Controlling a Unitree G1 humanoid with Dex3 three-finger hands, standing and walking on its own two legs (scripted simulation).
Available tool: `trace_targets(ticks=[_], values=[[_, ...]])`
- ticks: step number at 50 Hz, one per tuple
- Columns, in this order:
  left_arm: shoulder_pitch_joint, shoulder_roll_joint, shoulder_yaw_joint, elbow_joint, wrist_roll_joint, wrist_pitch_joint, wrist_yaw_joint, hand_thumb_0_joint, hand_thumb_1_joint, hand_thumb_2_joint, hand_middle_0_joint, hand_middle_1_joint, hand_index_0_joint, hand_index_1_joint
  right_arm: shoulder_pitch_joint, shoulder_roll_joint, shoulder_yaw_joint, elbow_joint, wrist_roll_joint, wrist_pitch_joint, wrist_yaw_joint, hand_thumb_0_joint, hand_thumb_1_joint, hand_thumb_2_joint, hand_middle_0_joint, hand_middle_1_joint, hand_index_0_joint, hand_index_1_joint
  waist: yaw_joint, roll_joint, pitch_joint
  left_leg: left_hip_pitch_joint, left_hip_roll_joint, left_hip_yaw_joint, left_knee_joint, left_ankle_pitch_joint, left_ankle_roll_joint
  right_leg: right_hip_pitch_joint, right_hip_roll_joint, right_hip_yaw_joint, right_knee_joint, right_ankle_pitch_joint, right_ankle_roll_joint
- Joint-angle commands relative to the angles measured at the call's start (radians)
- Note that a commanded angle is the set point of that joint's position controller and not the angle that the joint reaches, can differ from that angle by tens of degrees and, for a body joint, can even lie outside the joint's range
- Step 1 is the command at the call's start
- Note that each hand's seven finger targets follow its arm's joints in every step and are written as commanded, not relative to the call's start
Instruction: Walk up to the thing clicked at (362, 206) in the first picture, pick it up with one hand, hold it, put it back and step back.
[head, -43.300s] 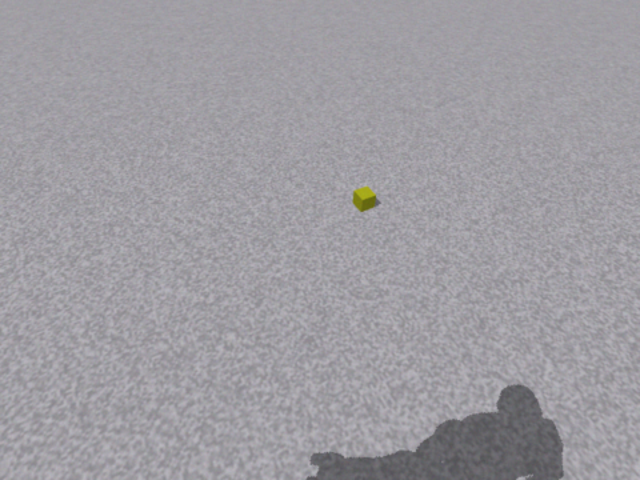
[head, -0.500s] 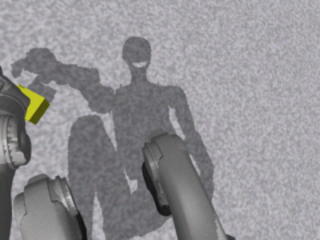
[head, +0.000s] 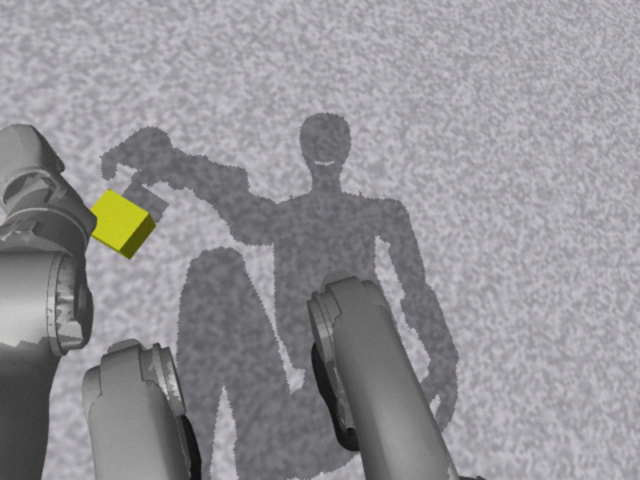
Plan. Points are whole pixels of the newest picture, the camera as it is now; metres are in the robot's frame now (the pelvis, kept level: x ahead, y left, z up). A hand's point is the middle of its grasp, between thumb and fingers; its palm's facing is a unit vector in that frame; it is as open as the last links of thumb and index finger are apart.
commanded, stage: lift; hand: left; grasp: from above
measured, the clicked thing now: (119, 225) +0.53 +0.16 -0.33
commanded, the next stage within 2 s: withdraw in 0.56 s
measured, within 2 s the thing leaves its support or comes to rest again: neither
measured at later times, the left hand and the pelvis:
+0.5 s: hand (5, 194) +0.49 +0.20 -0.05, palm faces -0.33 -0.23 -0.92, open 5.4 cm; pelvis +0.00 +0.00 +0.05, yaw +2 degrees
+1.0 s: hand out of the picture +0.44 +0.21 +0.05, palm faces -0.48 -0.18 -0.86, open 9.5 cm; pelvis +0.01 -0.02 +0.14, yaw +3 degrees
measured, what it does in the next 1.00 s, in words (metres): rises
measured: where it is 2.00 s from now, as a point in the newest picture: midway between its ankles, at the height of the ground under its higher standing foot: (270, 454)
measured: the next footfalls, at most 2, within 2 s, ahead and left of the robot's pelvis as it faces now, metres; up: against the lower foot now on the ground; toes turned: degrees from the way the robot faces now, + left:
none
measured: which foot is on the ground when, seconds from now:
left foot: down 0.00-1.00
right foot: down 0.00-1.00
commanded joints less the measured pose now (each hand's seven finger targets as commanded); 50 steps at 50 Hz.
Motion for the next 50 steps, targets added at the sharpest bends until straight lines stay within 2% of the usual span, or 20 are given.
trace_targets(ticks=[1,4,7,10,11,12,16,17,18,20,21,27,31,34,35,36,38,43,47,50], values=[[-0.352,0.108,-0.038,-0.111,0.0,-0.008,0.021,0.0,0.417,0.718,-0.886,-0.711,-0.885,-0.711,0.26,-0.217,-0.062,0.029,0.002,-0.007,-0.02,0.0,-0.911,-0.906,0.2,0.3,0.2,0.3,-0.048,0.159,-0.619,0.318,-0.009,0.144,-0.279,0.139,0.079,0.49,0.031,-0.155,-0.231,0.123,-0.106],[-0.366,0.073,-0.045,-0.134,-0.011,-0.005,0.015,0.0,0.46,0.693,-0.921,-0.681,-0.922,-0.681,0.257,-0.218,-0.073,0.031,0.01,-0.009,-0.024,0.0,-0.908,-0.905,0.2,0.3,0.2,0.3,-0.033,0.2,-0.669,0.385,-0.007,0.133,-0.303,0.146,0.071,0.451,0.024,-0.157,-0.218,0.13,-0.111],[-0.402,0.096,-0.04,-0.237,-0.012,-0.011,0.007,0.0,0.441,0.64,-0.906,-0.657,-0.909,-0.652,0.246,-0.218,-0.084,0.028,0.017,-0.004,-0.029,0.0,-0.91,-0.906,0.2,0.3,0.2,0.3,-0.011,0.246,-0.72,0.443,-0.007,0.134,-0.326,0.143,0.065,0.458,0.02,-0.155,-0.221,0.124,-0.114],[-0.376,0.081,-0.039,-0.29,0.01,-0.001,0.011,0.0,0.435,0.656,-0.907,-0.648,-0.907,-0.648,0.231,-0.22,-0.096,0.011,0.033,0.004,-0.029,0.0,-0.91,-0.907,0.2,0.3,0.199,0.3,0.012,0.277,-0.793,0.515,-0.005,0.139,-0.331,0.202,0.06,0.47,0.015,-0.154,-0.213,0.178,-0.119],[-0.403,0.105,-0.029,-0.394,0.018,-0.007,0.006,0.0,0.435,0.658,-0.915,-0.622,-0.909,-0.628,0.226,-0.221,-0.102,0.003,0.037,0.008,-0.031,0.0,-0.91,-0.907,0.2,0.3,0.199,0.3,0.025,0.323,-0.867,0.573,-0.006,0.139,-0.34,0.247,0.055,0.489,0.012,-0.152,-0.209,0.216,-0.121],[-0.343,0.054,-0.043,-0.312,0.015,0.005,0.001,0.0,0.44,0.666,-0.925,-0.626,-0.917,-0.634,0.223,-0.221,-0.11,0.005,0.045,0.016,-0.033,0.0,-0.909,-0.907,0.2,0.3,0.199,0.3,0.019,0.283,-0.819,0.558,-0.004,0.134,-0.345,0.227,0.058,0.465,0.015,-0.157,-0.219,0.2,-0.122],[-0.27,0.083,-0.034,-0.378,0.015,0.018,-0.021,0.0,0.511,0.657,-0.983,-0.603,-0.974,-0.613,0.231,-0.2,-0.119,0.006,0.058,0.039,-0.043,0.0,-0.909,-0.907,0.2,0.3,0.199,0.3,0.048,0.223,-0.819,0.522,-0.01,0.147,-0.377,0.215,0.068,0.533,0.017,-0.148,-0.262,0.188,-0.117],[-0.3,0.101,-0.021,-0.465,-0.001,0.017,-0.027,0.0,0.515,0.664,-0.993,-0.593,-0.98,-0.607,0.207,-0.22,-0.143,-0.026,0.063,0.041,-0.051,0.0,-0.909,-0.908,0.2,0.3,0.199,0.3,0.06,0.238,-0.865,0.546,-0.011,0.154,-0.385,0.217,0.07,0.559,0.016,-0.141,-0.286,0.188,-0.115],[-0.208,0.033,-0.049,-0.34,-0.009,0.034,-0.039,0.0,0.521,0.636,-0.989,-0.586,-0.981,-0.594,0.221,-0.189,-0.125,0.002,0.064,0.046,-0.051,0.0,-0.908,-0.907,0.2,0.3,0.199,0.3,0.046,0.154,-0.778,0.499,-0.01,0.147,-0.397,0.175,0.074,0.547,0.017,-0.145,-0.303,0.147,-0.111],[-0.209,0.029,-0.065,-0.44,-0.025,0.036,-0.064,0.0,0.487,0.565,-0.958,-0.566,-0.958,-0.566,0.204,-0.203,-0.145,-0.014,0.07,0.052,-0.062,0.0,-0.909,-0.908,0.2,0.3,0.199,0.3,0.062,0.165,-0.804,0.517,-0.012,0.157,-0.42,0.172,0.074,0.585,0.021,-0.136,-0.335,0.141,-0.112],[-0.15,0.008,-0.063,-0.36,-0.036,0.049,-0.067,0.0,0.489,0.534,-0.938,-0.575,-0.947,-0.565,0.216,-0.192,-0.135,-0.006,0.073,0.055,-0.066,0.0,-0.908,-0.907,0.2,0.3,0.199,0.3,0.062,0.11,-0.753,0.496,-0.011,0.142,-0.434,0.154,0.075,0.568,0.02,-0.141,-0.338,0.126,-0.109],[-0.115,-0.065,-0.118,-0.537,-0.094,0.088,-0.097,0.0,0.504,0.48,-0.951,-0.552,-0.964,-0.538,0.163,-0.192,-0.152,-0.054,0.098,0.064,-0.103,0.0,-0.908,-0.907,0.2,0.3,0.199,0.3,0.087,0.086,-0.783,0.591,-0.009,0.135,-0.53,0.143,0.072,0.656,0.02,-0.129,-0.425,0.125,-0.109],[-0.094,-0.055,-0.128,-0.67,-0.103,0.131,-0.088,0.0,0.488,0.43,-0.938,-0.531,-0.955,-0.513,0.106,-0.18,-0.152,-0.093,0.116,0.062,-0.138,0.0,-0.911,-0.908,0.2,0.3,0.199,0.3,0.115,0.084,-0.809,0.662,-0.005,0.147,-0.599,0.129,0.07,0.744,0.025,-0.112,-0.512,0.108,-0.108],[-0.065,-0.023,-0.118,-0.747,-0.106,0.156,-0.085,0.0,0.315,0.387,-0.771,-0.488,-0.788,-0.479,0.073,-0.163,-0.147,-0.102,0.129,0.065,-0.165,0.0,-0.902,-0.9,0.201,0.3,0.2,0.3,0.149,0.079,-0.833,0.698,-0.003,0.16,-0.643,0.127,0.07,0.831,0.028,-0.093,-0.574,0.095,-0.105],[0.012,-0.014,-0.125,-0.673,-0.094,0.169,-0.089,0.0,0.235,0.467,-0.702,-0.408,-0.708,-0.399,0.056,-0.159,-0.138,-0.099,0.13,0.065,-0.174,0.0,-0.904,-0.904,0.199,0.3,0.198,0.299,0.144,0.025,-0.775,0.675,-0.002,0.157,-0.658,0.114,0.074,0.846,0.034,-0.092,-0.594,0.076,-0.1],[-0.01,0.009,-0.117,-0.699,-0.09,0.168,-0.093,0.0,0.155,0.483,-0.693,-0.339,-0.666,-0.368,0.051,-0.148,-0.135,-0.095,0.13,0.066,-0.182,0.0,-0.905,-0.905,0.199,0.299,0.198,0.299,0.151,0.021,-0.757,0.664,-0.001,0.168,-0.659,0.122,0.078,0.867,0.036,-0.082,-0.614,0.077,-0.099],[0.059,-0.008,-0.138,-0.584,-0.08,0.171,-0.112,0.0,0.113,0.474,-0.713,-0.319,-0.682,-0.353,0.029,-0.134,-0.127,-0.094,0.129,0.064,-0.194,0.0,-0.907,-0.906,0.198,0.299,0.198,0.299,0.138,-0.063,-0.665,0.619,-0.001,0.165,-0.677,0.106,0.085,0.898,0.04,-0.073,-0.653,0.041,-0.093],[0.082,0.0,-0.152,-0.423,-0.074,0.099,-0.185,0.0,0.086,0.492,-0.699,-0.339,-0.667,-0.375,0.07,-0.122,-0.128,-0.057,0.114,0.062,-0.209,0.0,-0.912,-0.907,0.198,0.299,0.198,0.299,0.122,-0.15,-0.511,0.478,-0.003,0.194,-0.618,0.1,0.105,0.927,0.037,-0.003,-0.726,-0.056,-0.083],[0.061,-0.089,-0.234,-0.413,-0.02,-0.017,-0.28,0.0,0.058,0.515,-0.66,-0.384,-0.633,-0.413,0.06,-0.142,-0.135,-0.129,0.126,0.069,-0.215,0.0,-0.914,-0.906,0.198,0.3,0.198,0.3,0.107,-0.046,-0.455,0.545,-0.001,0.173,-0.683,0.071,0.094,0.82,0.045,-0.069,-0.668,-0.052,-0.117],[0.001,-0.063,-0.238,-0.463,0.013,-0.135,-0.333,0.0,0.056,0.519,-0.652,-0.399,-0.629,-0.424,0.091,-0.152,-0.142,-0.152,0.127,0.075,-0.217,0.0,-0.916,-0.906,0.199,0.3,0.199,0.3,0.098,-0.004,-0.462,0.572,0.003,0.165,-0.669,0.07,0.091,0.779,0.037,-0.078,-0.647,-0.02,-0.118]])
